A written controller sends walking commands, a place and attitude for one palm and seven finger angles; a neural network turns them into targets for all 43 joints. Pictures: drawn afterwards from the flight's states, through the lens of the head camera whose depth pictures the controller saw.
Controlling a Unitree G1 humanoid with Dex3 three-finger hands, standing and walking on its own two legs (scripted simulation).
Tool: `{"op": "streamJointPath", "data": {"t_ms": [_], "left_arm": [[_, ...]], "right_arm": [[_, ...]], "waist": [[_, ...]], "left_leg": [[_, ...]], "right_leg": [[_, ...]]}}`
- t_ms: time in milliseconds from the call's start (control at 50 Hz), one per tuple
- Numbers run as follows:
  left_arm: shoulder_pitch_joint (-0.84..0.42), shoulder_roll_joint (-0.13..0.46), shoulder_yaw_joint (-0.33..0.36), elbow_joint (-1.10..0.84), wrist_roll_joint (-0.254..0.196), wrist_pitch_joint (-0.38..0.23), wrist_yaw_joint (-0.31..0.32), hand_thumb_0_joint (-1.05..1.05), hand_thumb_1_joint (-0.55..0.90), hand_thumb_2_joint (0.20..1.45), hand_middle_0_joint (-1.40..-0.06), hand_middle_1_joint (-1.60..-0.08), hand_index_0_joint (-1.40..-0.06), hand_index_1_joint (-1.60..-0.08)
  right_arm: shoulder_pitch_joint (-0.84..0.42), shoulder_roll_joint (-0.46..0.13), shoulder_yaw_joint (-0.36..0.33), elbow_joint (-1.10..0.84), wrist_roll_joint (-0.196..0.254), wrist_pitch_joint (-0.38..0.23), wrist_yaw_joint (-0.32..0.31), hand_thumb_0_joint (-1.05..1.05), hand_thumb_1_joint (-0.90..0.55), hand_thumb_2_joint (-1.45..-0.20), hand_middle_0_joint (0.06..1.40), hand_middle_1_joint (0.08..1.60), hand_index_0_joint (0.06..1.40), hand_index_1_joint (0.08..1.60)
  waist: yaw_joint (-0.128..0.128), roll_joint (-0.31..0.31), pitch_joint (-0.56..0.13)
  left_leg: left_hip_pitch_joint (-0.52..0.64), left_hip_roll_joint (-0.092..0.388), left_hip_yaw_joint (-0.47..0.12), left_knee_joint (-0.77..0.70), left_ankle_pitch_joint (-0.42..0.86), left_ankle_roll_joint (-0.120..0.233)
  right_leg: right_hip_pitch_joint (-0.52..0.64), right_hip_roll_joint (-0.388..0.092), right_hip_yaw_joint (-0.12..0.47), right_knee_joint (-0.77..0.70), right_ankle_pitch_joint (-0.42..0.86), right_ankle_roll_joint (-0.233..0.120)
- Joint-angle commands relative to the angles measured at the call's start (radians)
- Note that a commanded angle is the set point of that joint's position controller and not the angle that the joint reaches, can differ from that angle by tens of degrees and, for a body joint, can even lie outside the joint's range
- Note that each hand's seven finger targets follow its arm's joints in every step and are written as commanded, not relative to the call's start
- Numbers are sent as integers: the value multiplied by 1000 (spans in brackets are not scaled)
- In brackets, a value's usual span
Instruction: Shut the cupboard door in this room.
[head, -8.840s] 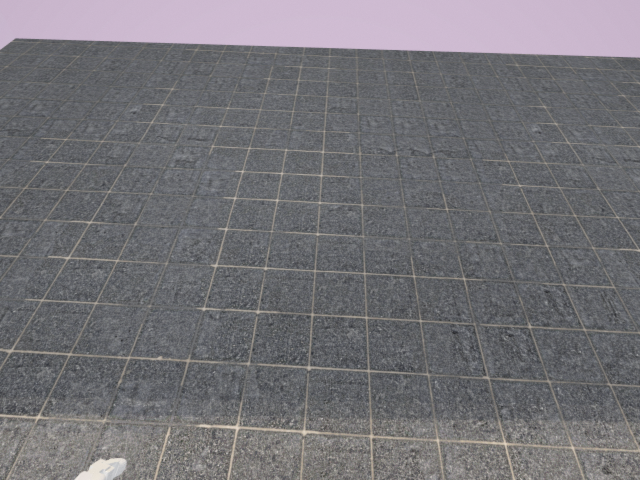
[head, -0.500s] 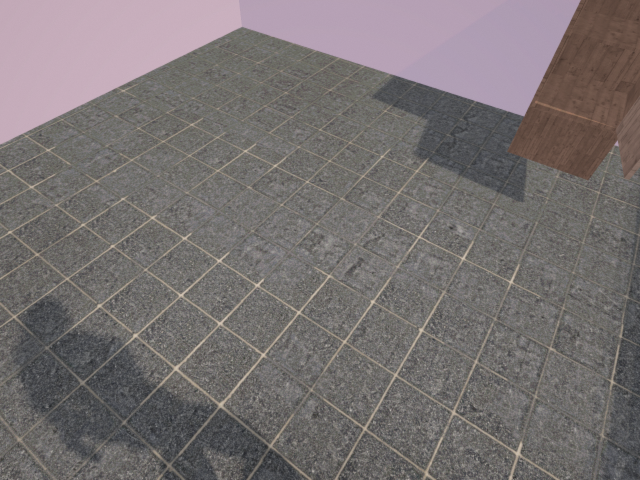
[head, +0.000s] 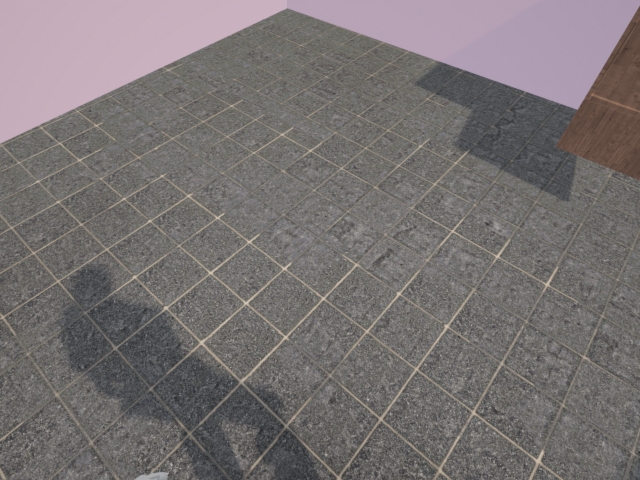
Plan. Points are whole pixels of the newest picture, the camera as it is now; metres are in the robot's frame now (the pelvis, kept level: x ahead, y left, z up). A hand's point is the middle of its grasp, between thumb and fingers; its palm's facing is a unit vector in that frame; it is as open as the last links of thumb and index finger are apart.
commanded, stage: stand and wait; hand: left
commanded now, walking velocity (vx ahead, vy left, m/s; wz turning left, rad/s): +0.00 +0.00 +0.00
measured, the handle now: out of the picture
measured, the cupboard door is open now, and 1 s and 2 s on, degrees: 100 100 100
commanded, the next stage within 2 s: turn or walk to find it in 0.28 s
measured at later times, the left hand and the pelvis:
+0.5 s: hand out of the picture -0.02 +0.16 -0.18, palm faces +0.14 -0.97 -0.20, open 7.4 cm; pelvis +0.00 -0.02 +0.00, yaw +5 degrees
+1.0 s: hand out of the picture +0.01 +0.19 -0.15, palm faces +0.30 -0.91 -0.30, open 7.4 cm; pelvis -0.03 -0.04 +0.00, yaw +17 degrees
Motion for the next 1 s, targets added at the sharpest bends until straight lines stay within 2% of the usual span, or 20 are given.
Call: {"op": "streamJointPath", "data": {"t_ms": [0,20,40,60,100,180,300,400,520,560,600,620,660,800,860,880,900,920,940,980], "left_arm": [[152,97,7,15,3,-32,7,0,900,900,-200,-300,-200,-300],[130,146,13,9,6,-37,9,0,900,900,-200,-300,-200,-300],[96,174,20,-4,7,-35,5,0,900,900,-200,-300,-200,-300],[80,170,23,-9,8,-37,4,0,900,900,-200,-300,-200,-300],[66,132,7,5,8,-35,-1,0,900,900,-200,-300,-200,-300],[101,110,-2,34,3,-38,-1,0,900,900,-200,-300,-200,-300],[145,84,-3,74,-2,-33,2,0,900,900,-200,-300,-200,-300],[166,108,16,75,-2,-20,8,0,900,900,-200,-300,-200,-300],[128,129,34,38,12,-10,5,0,900,900,-200,-300,-200,-300],[107,123,36,19,12,-3,2,0,900,900,-200,-300,-200,-300],[91,74,30,-9,1,2,2,0,900,900,-200,-300,-200,-300],[73,67,25,-26,4,4,4,0,900,900,-200,-300,-200,-300],[60,65,26,-42,6,3,2,0,900,900,-200,-300,-200,-300],[75,51,25,-80,-1,0,-8,0,900,900,-200,-300,-200,-300],[162,80,34,-72,-2,-8,-3,0,900,900,-200,-300,-200,-300],[189,130,45,-69,6,-15,2,0,900,900,-200,-300,-200,-300],[173,225,65,-84,22,-19,7,0,900,900,-200,-300,-200,-300],[122,248,65,-118,19,-14,7,0,900,900,-200,-300,-200,-300],[88,220,69,-127,16,-14,14,0,900,900,-200,-300,-200,-300],[1,166,45,-139,18,-20,4,0,900,900,-200,-300,-200,-300]], "right_arm": [[44,-125,-33,-21,22,-16,-2,0,-900,-900,200,300,200,300],[35,-88,-21,-35,24,-17,3,0,-900,-900,200,300,200,300],[17,-90,-23,-39,16,-10,3,0,-900,-900,200,300,200,300],[-9,-102,-26,-34,6,4,0,0,-900,-900,200,300,200,300],[-1,-107,-25,-3,10,5,0,0,-900,-900,200,300,200,300],[12,-92,-13,33,13,2,-2,0,-900,-900,200,300,200,300],[24,-110,-3,81,16,-15,-9,0,-900,-900,200,300,200,300],[-1,-114,-12,64,19,-6,-6,0,-900,-900,200,300,200,300],[-28,-101,-28,20,15,10,5,0,-900,-900,200,300,200,300],[1,-115,-33,11,13,6,11,0,-900,-900,200,300,200,300],[32,-198,-48,0,3,0,9,0,-900,-900,200,300,200,300],[50,-208,-54,-1,4,-4,3,0,-900,-900,200,300,200,300],[29,-215,-56,-19,3,-7,-3,0,-900,-900,200,300,200,300],[-9,-235,-74,-75,-5,9,7,0,-900,-900,200,300,200,300],[-40,-221,-80,-105,3,17,17,0,-900,-900,200,300,200,300],[-44,-180,-79,-117,11,19,22,0,-900,-900,200,300,200,300],[-47,-121,-68,-146,13,19,28,0,-900,-900,200,300,200,300],[-88,-155,-77,-162,3,25,29,0,-900,-900,200,300,200,300],[-114,-162,-83,-163,-1,39,29,0,-900,-900,200,300,200,300],[-68,-140,-79,-122,1,46,40,0,-900,-900,200,300,200,300]], "waist": [[34,-11,-129],[26,-147,-77],[25,-186,-31],[32,-260,31],[14,-174,75],[15,-139,32],[18,-31,-29],[29,-25,-57],[19,-103,21],[0,-15,2],[-8,229,-11],[-21,244,-24],[-6,177,-60],[1,144,-124],[46,135,-139],[55,33,-131],[59,-246,-81],[69,-275,-43],[56,-258,3],[-10,-146,69]], "left_leg": [[-24,114,-80,-3,174,55],[-103,45,18,30,-10,9],[-88,34,67,61,-139,-7],[-73,53,65,123,-198,-6],[-33,71,83,159,-164,1],[29,93,135,90,-96,-8],[182,157,118,-36,258,-1],[93,140,117,19,256,-1],[34,111,166,138,-34,-7],[72,152,89,32,110,21],[44,307,-224,-166,215,137],[72,350,-314,-216,265,202],[103,350,-304,-188,247,235],[117,245,-232,-152,231,183],[-2,176,-193,-90,136,117],[-138,112,-131,0,10,63],[-330,-7,40,208,-195,-9],[-310,0,76,430,-328,-18],[-288,28,53,570,-329,-10],[-266,53,84,693,-230,-19]], "right_leg": [[280,-107,110,-371,289,-12],[253,-247,253,-409,302,-69],[156,-324,303,-435,296,-132],[67,-321,324,-461,268,-159],[27,-273,252,-434,346,-171],[87,-219,151,-372,523,-141],[87,-136,71,-323,496,-51],[165,-169,47,-283,491,-59],[47,-283,80,-313,385,-128],[10,-219,-7,-213,302,-73],[-32,-50,-106,50,63,10],[-92,-36,-42,195,-106,6],[-142,-56,31,301,-126,2],[-53,-8,12,40,-23,18],[158,-5,-8,-266,168,20],[282,-97,69,-370,180,-3],[315,-343,330,-457,79,-90],[136,-472,398,-496,97,-168],[27,-455,394,-497,124,-183],[-20,-334,187,-427,284,-150]]}}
